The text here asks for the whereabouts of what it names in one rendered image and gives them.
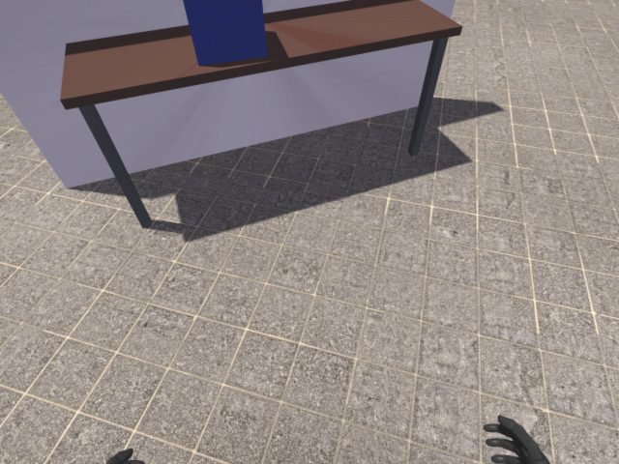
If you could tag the table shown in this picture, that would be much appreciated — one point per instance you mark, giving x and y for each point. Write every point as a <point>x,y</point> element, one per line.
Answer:
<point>126,66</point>

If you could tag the right robot hand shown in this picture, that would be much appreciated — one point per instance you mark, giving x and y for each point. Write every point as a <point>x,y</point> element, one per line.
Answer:
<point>522,444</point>

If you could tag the carton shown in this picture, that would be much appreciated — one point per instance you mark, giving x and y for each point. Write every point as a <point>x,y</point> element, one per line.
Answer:
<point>226,30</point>

